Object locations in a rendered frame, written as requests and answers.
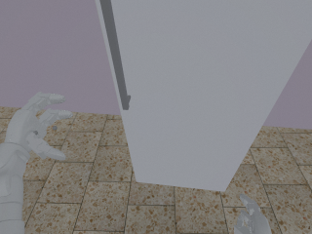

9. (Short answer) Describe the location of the fridge door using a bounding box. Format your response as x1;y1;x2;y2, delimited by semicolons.
96;0;312;192

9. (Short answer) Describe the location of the handle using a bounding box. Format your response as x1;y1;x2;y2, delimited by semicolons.
99;0;131;110

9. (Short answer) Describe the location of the robot left forearm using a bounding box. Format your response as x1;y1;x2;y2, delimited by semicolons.
0;142;30;234

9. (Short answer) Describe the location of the right robot hand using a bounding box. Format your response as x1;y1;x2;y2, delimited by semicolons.
234;193;272;234

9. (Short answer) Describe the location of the left robot hand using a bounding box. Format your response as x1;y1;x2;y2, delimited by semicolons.
4;92;73;161

